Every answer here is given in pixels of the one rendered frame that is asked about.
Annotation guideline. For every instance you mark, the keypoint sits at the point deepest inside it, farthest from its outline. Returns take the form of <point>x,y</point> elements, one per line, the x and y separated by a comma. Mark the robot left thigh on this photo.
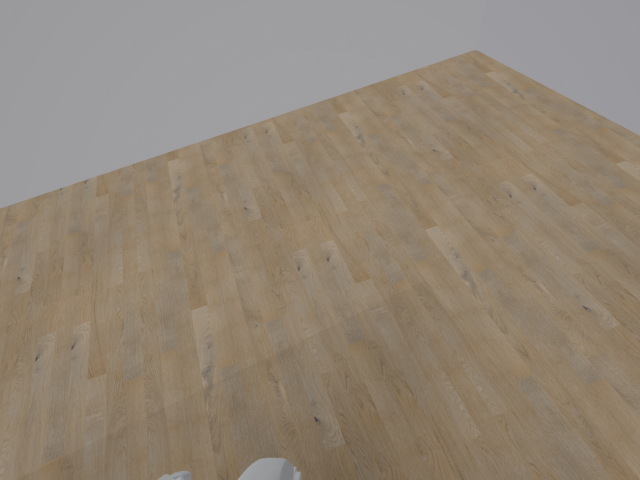
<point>271,469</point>

